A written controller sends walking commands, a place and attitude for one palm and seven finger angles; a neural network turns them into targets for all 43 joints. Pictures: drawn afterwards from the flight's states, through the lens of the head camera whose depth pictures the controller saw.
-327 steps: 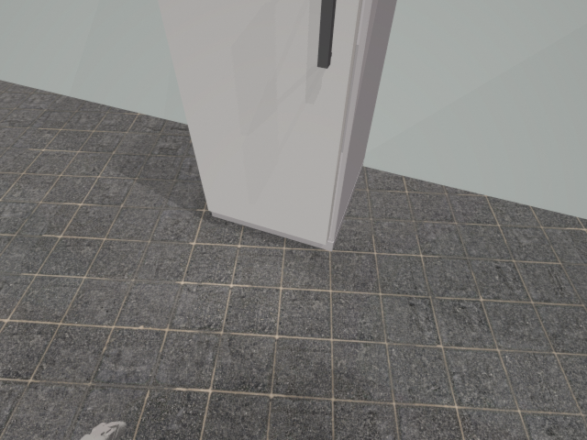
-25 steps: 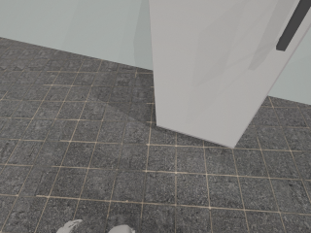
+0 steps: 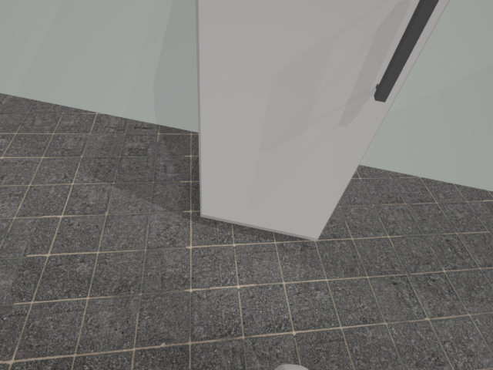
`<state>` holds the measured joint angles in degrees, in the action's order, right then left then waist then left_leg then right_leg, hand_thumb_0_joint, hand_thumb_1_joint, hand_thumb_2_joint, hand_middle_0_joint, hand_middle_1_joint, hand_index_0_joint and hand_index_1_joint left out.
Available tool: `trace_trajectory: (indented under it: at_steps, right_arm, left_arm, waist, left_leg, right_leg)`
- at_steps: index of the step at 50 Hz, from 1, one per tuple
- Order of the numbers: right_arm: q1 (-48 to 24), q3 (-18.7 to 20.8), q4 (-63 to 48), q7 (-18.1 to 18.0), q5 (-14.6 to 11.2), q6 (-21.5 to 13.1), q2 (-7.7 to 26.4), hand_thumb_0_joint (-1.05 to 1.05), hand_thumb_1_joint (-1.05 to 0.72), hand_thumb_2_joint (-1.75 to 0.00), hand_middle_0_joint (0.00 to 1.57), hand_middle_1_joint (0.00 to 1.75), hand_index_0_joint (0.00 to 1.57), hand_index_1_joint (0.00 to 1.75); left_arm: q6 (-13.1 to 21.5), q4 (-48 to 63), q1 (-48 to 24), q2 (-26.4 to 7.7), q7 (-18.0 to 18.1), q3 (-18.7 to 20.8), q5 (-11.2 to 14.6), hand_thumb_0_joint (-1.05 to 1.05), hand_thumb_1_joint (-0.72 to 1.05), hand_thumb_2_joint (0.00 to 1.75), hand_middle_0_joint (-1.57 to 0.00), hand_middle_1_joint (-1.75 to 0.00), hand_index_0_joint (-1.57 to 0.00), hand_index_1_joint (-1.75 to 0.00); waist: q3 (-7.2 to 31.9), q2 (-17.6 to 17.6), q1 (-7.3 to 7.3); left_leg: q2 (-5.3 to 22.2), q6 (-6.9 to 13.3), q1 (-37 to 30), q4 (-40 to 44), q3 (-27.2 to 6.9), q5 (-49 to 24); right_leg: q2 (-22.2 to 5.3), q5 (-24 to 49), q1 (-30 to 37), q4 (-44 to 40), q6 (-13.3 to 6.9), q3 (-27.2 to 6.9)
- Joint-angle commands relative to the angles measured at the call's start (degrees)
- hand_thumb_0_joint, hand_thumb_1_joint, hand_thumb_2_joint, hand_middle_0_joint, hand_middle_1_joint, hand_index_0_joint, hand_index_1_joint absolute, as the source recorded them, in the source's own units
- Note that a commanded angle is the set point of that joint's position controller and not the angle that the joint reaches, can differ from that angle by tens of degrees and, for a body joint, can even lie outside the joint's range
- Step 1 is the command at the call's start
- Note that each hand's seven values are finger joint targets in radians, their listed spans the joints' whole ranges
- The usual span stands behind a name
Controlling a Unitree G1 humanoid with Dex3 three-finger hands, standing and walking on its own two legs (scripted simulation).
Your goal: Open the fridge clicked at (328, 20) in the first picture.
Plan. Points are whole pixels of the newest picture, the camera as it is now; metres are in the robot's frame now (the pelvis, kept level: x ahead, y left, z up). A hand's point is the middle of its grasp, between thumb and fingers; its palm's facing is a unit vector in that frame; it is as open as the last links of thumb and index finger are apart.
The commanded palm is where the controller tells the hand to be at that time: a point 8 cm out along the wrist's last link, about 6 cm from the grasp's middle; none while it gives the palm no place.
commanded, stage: take the last steps up to it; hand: right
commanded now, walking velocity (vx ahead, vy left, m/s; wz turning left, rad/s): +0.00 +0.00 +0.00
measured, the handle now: (406, 38) +0.76 -0.29 +0.22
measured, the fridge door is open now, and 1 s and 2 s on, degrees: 0 0 0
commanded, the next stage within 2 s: come to a stop and stand still in 1.02 s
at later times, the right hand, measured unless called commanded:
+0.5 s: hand out of the picture -0.04 -0.25 -0.17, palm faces +0.15 +0.97 -0.17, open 7.4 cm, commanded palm none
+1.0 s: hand (344, 304) +0.30 -0.21 -0.17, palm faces +0.07 +0.98 -0.18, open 7.4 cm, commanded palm none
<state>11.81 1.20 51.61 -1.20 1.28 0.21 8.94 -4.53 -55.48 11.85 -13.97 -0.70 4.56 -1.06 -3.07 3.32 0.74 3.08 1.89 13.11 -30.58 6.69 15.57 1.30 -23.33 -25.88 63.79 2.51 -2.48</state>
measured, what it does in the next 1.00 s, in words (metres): walks ahead: right foot, then left foot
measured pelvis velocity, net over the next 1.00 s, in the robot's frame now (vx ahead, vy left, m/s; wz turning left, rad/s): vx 0.21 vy -0.04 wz -0.08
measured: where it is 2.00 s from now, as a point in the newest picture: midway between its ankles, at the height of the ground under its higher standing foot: outside the picture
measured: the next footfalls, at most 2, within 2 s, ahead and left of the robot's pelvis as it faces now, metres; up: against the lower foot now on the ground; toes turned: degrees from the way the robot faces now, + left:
right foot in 0.34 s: +0.02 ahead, -0.16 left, +0.00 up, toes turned -10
left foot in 0.86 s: +0.31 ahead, +0.05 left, +0.00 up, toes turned +3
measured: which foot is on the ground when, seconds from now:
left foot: down 0.00-0.34, up 0.36-0.84, down 0.86-1.00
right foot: up 0.00-0.32, down 0.34-0.86, up 0.88-1.00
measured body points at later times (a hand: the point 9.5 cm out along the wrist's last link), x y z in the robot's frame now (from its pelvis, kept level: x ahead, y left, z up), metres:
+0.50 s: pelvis +0.03 -0.07 +0.01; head +0.02 -0.10 +0.46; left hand +0.07 +0.16 -0.13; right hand -0.04 -0.31 -0.16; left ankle +0.05 +0.07 -0.66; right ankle -0.02 -0.15 -0.74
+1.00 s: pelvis +0.21 -0.04 -0.01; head +0.23 -0.03 +0.44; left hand +0.15 +0.18 -0.17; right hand +0.30 -0.26 -0.15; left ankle +0.27 +0.05 -0.74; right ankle +0.10 -0.16 -0.64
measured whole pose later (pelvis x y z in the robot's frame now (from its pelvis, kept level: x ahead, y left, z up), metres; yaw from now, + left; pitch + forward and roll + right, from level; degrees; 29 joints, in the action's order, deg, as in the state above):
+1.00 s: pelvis +0.21 -0.04 -0.01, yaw -4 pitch -2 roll +0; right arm 7.4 2.2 58.0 -0.4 1.1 -3.6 8.1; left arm 0.6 -65.4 22.9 -7.5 1.1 2.6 -0.9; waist -4.4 1.4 2.3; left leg 0.5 3.4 18.0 -32.2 8.5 12.7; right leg -4.4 -23.0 -21.1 70.4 -0.7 1.8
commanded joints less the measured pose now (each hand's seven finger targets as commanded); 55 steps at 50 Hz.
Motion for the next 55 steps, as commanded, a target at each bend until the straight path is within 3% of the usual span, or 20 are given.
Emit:
trace_trajectory:
  at_steps: [1,9,11,14,15,17,18,20,24,32,38,41,42,43,44,46,47,49,51,55]
  right_arm:
    - [2.1,3.2,-2.4,-0.8,0.0,-1.3,10.9,0.00,-0.90,-0.90,0.20,0.30,0.20,0.30]
    - [11.4,3.7,4.3,0.0,0.7,-2.4,12.4,0.00,-0.90,-0.90,0.20,0.30,0.20,0.30]
    - [10.9,3.8,5.3,0.1,0.8,-2.4,12.9,0.00,-0.90,-0.90,0.20,0.30,0.20,0.30]
    - [7.9,3.8,6.6,0.4,0.3,-1.8,12.6,0.00,-0.90,-0.90,0.20,0.30,0.20,0.30]
    - [7.4,3.4,6.7,0.6,-0.1,-1.5,11.0,0.00,-0.90,-0.90,0.20,0.30,0.20,0.30]
    - [4.9,1.7,4.1,1.3,-0.3,-1.2,4.3,0.00,-0.90,-0.90,0.20,0.30,0.20,0.30]
    - [0.6,1.9,2.4,1.5,0.3,-1.3,6.1,0.00,-0.90,-0.90,0.20,0.30,0.20,0.30]
    - [0.5,2.3,4.3,1.9,0.5,-1.1,6.4,0.00,-0.90,-0.90,0.20,0.30,0.20,0.30]
    - [5.9,2.3,7.8,2.5,0.3,-0.9,4.9,0.00,-0.90,-0.90,0.20,0.30,0.20,0.30]
    - [-3.3,2.3,4.8,2.4,-0.1,-0.6,3.7,0.00,-0.90,-0.90,0.20,0.30,0.20,0.30]
    - [-10.7,2.1,1.8,2.6,-0.4,-1.6,2.9,0.00,-0.90,-0.90,0.20,0.30,0.20,0.30]
    - [2.6,2.8,5.5,2.2,-0.2,-2.7,4.3,0.00,-0.90,-0.90,0.20,0.30,0.20,0.30]
    - [11.1,3.6,8.1,1.8,0.2,-3.6,7.2,0.00,-0.90,-0.90,0.20,0.30,0.20,0.30]
    - [18.8,5.3,9.8,0.8,0.5,-4.3,13.4,0.00,-0.90,-0.90,0.20,0.30,0.20,0.30]
    - [20.2,5.3,10.4,0.7,-0.7,-3.9,16.3,0.00,-0.90,-0.90,0.20,0.30,0.20,0.30]
    - [8.6,4.4,7.2,0.4,-0.8,-3.3,12.1,0.00,-0.90,-0.90,0.20,0.30,0.20,0.30]
    - [4.5,3.5,6.4,0.2,-0.7,-3.4,9.2,0.00,-0.90,-0.90,0.20,0.30,0.20,0.30]
    - [1.3,2.5,6.0,-0.1,-0.2,-4.0,5.9,0.00,-0.90,-0.90,0.20,0.30,0.20,0.30]
    - [1.6,1.9,6.5,0.1,-0.1,-4.1,4.8,0.00,-0.90,-0.90,0.20,0.30,0.20,0.30]
    - [4.0,2.2,7.2,0.4,-0.1,-4.4,6.2,0.00,-0.90,-0.90,0.20,0.30,0.20,0.30]
  left_arm:
    - [1.2,2.8,-0.4,-3.3,-0.2,0.8,-0.2,0.00,0.90,0.90,-0.20,-0.30,-0.20,-0.30]
    - [3.0,3.2,-5.7,-1.7,-1.1,-0.5,-0.4,0.00,0.90,0.90,-0.20,-0.30,-0.20,-0.30]
    - [3.6,2.9,-4.4,-0.9,-1.1,-0.9,-0.2,0.00,0.90,0.90,-0.20,-0.30,-0.20,-0.30]
    - [4.5,0.0,3.8,0.1,-0.6,-1.4,-0.2,0.00,0.90,0.90,-0.20,-0.30,-0.20,-0.30]
    - [5.0,-1.6,7.4,-1.2,-0.1,-1.2,0.0,0.00,0.90,0.90,-0.20,-0.30,-0.20,-0.30]
    - [5.4,-3.5,15.9,-9.7,1.2,0.5,-0.7,0.00,0.90,0.90,-0.20,-0.30,-0.20,-0.30]
    - [5.3,-3.4,15.4,-10.4,1.4,0.6,-0.4,0.00,0.90,0.90,-0.20,-0.30,-0.20,-0.30]
    - [6.0,-3.1,11.1,-5.6,2.1,-0.9,-0.2,0.00,0.90,0.90,-0.20,-0.30,-0.20,-0.30]
    - [8.0,-3.7,10.0,-2.4,2.5,-1.9,0.4,0.00,0.90,0.90,-0.20,-0.30,-0.20,-0.30]
    - [9.0,-8.0,17.6,-0.6,3.3,-2.0,0.3,0.00,0.90,0.90,-0.20,-0.30,-0.20,-0.30]
    - [8.6,-10.1,20.2,-0.9,3.2,-1.5,-0.7,0.00,0.90,0.90,-0.20,-0.30,-0.20,-0.30]
    - [8.4,-10.1,18.3,-2.5,3.1,-1.2,-0.2,0.00,0.90,0.90,-0.20,-0.30,-0.20,-0.30]
    - [8.5,-9.7,17.9,-1.9,2.7,-1.1,0.4,0.00,0.90,0.90,-0.20,-0.30,-0.20,-0.30]
    - [8.8,-8.3,19.8,1.3,2.1,-1.5,1.1,0.00,0.90,0.90,-0.20,-0.30,-0.20,-0.30]
    - [8.5,-6.7,18.5,2.1,2.4,-1.4,1.4,0.00,0.90,0.90,-0.20,-0.30,-0.20,-0.30]
    - [7.7,-5.2,12.2,2.5,1.9,-0.9,0.6,0.00,0.90,0.90,-0.20,-0.30,-0.20,-0.30]
    - [7.0,-5.2,10.7,2.9,1.6,-1.1,0.1,0.00,0.90,0.90,-0.20,-0.30,-0.20,-0.30]
    - [5.8,-6.3,14.0,4.9,1.3,-1.4,-0.5,0.00,0.90,0.90,-0.20,-0.30,-0.20,-0.30]
    - [5.1,-6.2,14.8,5.3,1.2,-1.6,-0.5,0.00,0.90,0.90,-0.20,-0.30,-0.20,-0.30]
    - [5.3,-4.0,9.3,5.2,0.4,-1.8,-0.4,0.00,0.90,0.90,-0.20,-0.30,-0.20,-0.30]
  waist:
    - [1.3,-12.5,-1.28]
    - [0.5,-12.8,-5.40]
    - [0.8,-12.6,-4.83]
    - [1.6,-11.6,-0.79]
    - [1.9,-6.5,0.79]
    - [-1.5,16.3,4.64]
    - [-4.5,12.0,4.96]
    - [-8.4,6.8,2.52]
    - [-5.3,3.2,-0.73]
    - [-7.0,2.2,0.67]
    - [-7.6,2.5,2.51]
    - [0.4,1.4,-3.70]
    - [6.0,-0.7,-7.29]
    - [14.1,-13.2,-9.12]
    - [14.3,-13.1,-7.59]
    - [4.9,-7.9,-5.09]
    - [0.5,-4.6,-2.96]
    - [-0.1,-6.2,0.69]
    - [-0.4,-9.1,1.88]
    - [0.2,-9.7,0.53]
  left_leg:
    - [13.8,4.4,-2.1,14.7,-10.5,-10.3]
    - [16.9,5.8,-7.8,20.8,-14.8,10.3]
    - [17.2,6.2,-5.7,20.7,-14.1,10.7]
    - [13.2,3.1,3.2,16.8,-7.9,16.4]
    - [10.8,1.1,9.4,12.7,-5.3,18.0]
    - [0.1,-3.5,26.0,-13.3,4.5,16.4]
    - [1.9,-2.3,27.9,-20.4,-0.9,14.9]
    - [3.5,-2.2,27.7,-29.1,-4.2,7.6]
    - [3.5,-3.7,24.2,-31.2,-4.0,-2.5]
    - [4.2,-4.1,29.2,-23.6,-3.2,-5.6]
    - [1.5,-1.1,20.7,-9.4,-0.6,-2.2]
    - [-3.7,0.9,0.3,-1.2,3.1,-5.4]
    - [-0.6,2.6,-14.5,0.8,-1.1,-9.9]
    - [15.6,8.4,-29.1,3.7,-21.8,-19.4]
    - [25.0,14.0,-26.5,10.2,-33.9,-24.2]
    - [21.3,12.3,-10.1,16.4,-29.9,-0.3]
    - [18.7,10.4,-1.9,17.9,-23.7,2.2]
    - [14.7,7.4,4.8,19.2,-13.7,-4.1]
    - [12.0,6.5,8.0,19.5,-8.6,-8.6]
    - [10.9,7.2,3.3,18.9,-7.5,-13.3]
  right_leg:
    - [-2.4,2.0,-2.5,0.9,1.0,0.1]
    - [-4.5,-2.0,-1.2,-18.1,-0.3,4.9]
    - [-4.2,-2.9,3.2,-23.3,-1.3,6.1]
    - [-2.4,3.7,17.7,-36.9,-2.1,10.0]
    - [-2.8,4.7,26.0,-42.0,-2.3,9.1]
    - [-22.4,-16.3,29.9,-55.9,-9.8,-18.3]
    - [-24.8,-19.9,25.2,-57.9,-12.3,-22.8]
    - [-21.0,-12.7,19.5,-58.5,-11.4,-16.6]
    - [-15.1,10.3,21.3,-56.8,-9.9,-4.1]
    - [-16.9,29.4,27.3,-54.3,-12.1,-1.1]
    - [-17.6,38.3,27.6,-49.5,-11.5,0.4]
    - [-14.5,53.9,25.3,-33.9,-8.9,4.4]
    - [-12.3,48.1,17.1,-22.2,-6.9,5.5]
    - [-4.4,19.3,2.6,-3.1,-4.1,9.2]
    - [-0.8,-10.6,-3.8,12.2,-3.8,5.4]
    - [-6.4,-2.9,-7.1,15.7,-4.3,1.2]
    - [-8.3,1.1,-5.9,13.1,-4.1,0.8]
    - [-9.2,4.1,-1.5,5.9,-2.9,2.2]
    - [-8.6,5.1,1.5,-1.2,-1.7,4.4]
    - [-7.8,8.2,1.0,-13.8,-0.6,6.7]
